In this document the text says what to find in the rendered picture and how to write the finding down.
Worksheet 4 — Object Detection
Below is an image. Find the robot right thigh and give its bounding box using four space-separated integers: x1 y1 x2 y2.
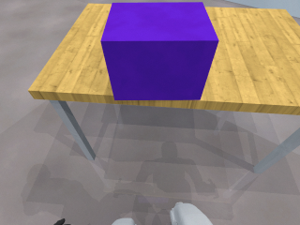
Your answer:
170 203 213 225

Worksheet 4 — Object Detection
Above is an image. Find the table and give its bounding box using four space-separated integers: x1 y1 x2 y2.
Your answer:
28 3 300 174

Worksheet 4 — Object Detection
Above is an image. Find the carton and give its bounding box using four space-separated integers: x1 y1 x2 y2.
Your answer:
100 2 219 100

